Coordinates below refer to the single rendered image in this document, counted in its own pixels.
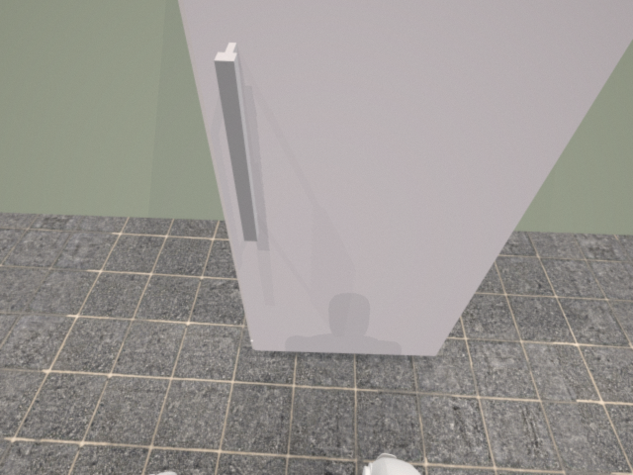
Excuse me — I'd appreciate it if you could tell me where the handle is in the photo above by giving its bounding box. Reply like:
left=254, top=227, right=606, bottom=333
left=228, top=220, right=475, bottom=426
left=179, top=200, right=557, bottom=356
left=214, top=43, right=259, bottom=241

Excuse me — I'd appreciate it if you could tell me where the fridge door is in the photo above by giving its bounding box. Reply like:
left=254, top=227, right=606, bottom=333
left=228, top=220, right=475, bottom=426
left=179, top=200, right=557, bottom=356
left=183, top=0, right=633, bottom=356

